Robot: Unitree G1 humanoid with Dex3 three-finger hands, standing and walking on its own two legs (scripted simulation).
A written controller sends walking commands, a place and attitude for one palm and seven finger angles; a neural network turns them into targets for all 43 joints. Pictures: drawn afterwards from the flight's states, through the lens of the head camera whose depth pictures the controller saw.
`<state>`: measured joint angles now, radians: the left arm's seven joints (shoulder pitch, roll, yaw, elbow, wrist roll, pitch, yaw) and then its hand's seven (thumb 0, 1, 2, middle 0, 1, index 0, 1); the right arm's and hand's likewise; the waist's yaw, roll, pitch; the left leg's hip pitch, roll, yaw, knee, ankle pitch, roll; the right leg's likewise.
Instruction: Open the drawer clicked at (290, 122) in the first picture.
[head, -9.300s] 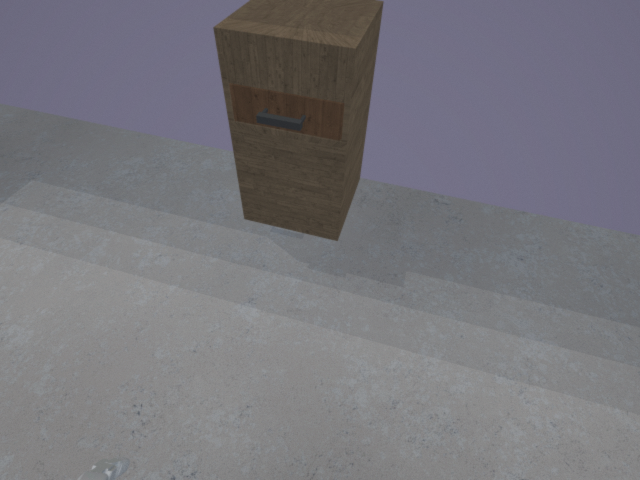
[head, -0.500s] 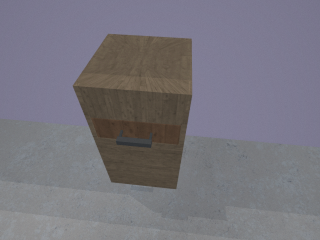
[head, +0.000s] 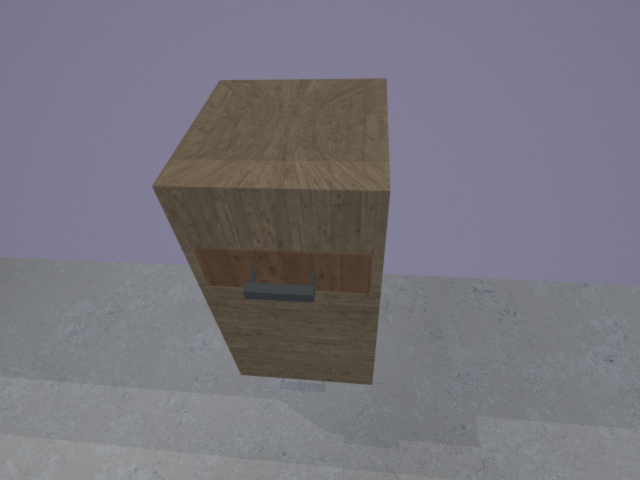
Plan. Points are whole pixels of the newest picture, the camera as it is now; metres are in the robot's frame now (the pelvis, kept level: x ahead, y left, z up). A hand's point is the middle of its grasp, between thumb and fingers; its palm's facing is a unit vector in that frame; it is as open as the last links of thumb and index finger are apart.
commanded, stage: raise the hand with hooked fingers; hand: left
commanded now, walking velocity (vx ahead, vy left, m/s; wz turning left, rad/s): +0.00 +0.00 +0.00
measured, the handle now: (281, 283) +0.55 +0.14 -0.20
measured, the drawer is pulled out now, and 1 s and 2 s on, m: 0.00 0.00 0.00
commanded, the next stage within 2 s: move the hooked fingers above the handle in 1.74 s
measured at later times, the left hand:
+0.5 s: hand (169, 437) +0.18 +0.21 -0.03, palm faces +0.03 -0.10 -0.99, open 10.0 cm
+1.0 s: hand (166, 347) +0.27 +0.22 +0.04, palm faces +0.09 -0.09 -0.99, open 12.9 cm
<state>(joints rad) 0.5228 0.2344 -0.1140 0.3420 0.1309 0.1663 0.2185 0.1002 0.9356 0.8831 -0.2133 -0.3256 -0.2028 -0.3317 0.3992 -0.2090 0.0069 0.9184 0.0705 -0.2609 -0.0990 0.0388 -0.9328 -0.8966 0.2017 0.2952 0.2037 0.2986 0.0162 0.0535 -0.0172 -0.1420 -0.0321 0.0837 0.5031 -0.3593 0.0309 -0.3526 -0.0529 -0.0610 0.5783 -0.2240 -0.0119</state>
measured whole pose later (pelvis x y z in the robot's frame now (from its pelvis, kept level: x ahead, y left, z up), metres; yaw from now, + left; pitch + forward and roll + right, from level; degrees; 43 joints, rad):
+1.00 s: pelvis +0.00 +0.00 -0.01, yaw +0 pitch +5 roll +1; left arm 0.15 0.39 -0.07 -0.01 1.01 0.01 0.30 0.00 -0.26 0.41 -0.31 -1.04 -0.30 -1.05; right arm 0.15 -0.28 -0.05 0.61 -0.03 0.09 0.00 0.02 -0.90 -0.90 0.20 0.29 0.20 0.30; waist 0.07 0.06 -0.03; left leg -0.28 -0.02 0.06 0.61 -0.41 0.02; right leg -0.48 -0.02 -0.04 0.63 -0.24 -0.02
